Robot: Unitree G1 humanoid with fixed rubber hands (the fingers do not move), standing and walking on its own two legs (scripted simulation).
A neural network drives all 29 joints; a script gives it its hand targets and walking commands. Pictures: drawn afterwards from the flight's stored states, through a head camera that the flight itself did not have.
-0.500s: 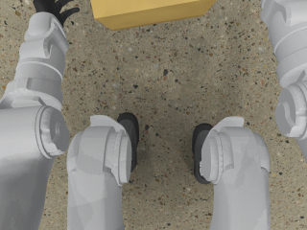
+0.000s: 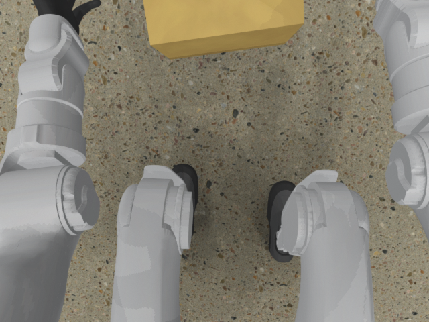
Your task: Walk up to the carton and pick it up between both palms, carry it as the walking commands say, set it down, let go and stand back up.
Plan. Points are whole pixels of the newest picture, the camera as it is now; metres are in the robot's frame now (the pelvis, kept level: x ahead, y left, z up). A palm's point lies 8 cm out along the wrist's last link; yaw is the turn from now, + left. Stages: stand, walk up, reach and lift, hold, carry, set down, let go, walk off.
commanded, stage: set down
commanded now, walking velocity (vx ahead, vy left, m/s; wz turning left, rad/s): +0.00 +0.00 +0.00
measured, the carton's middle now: out of the picture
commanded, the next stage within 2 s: let go in 1.06 s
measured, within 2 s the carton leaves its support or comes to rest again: neither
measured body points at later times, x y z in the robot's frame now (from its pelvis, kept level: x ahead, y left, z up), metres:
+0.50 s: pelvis +0.01 +0.00 +0.12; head +0.36 +0.00 +0.40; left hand +0.55 +0.26 +0.00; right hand +0.60 -0.19 +0.00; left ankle +0.12 +0.13 -0.35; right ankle +0.09 -0.12 -0.35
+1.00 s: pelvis +0.04 +0.01 +0.25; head +0.35 +0.00 +0.57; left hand +0.54 +0.26 +0.16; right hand +0.60 -0.19 +0.16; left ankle +0.12 +0.13 -0.35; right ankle +0.09 -0.12 -0.35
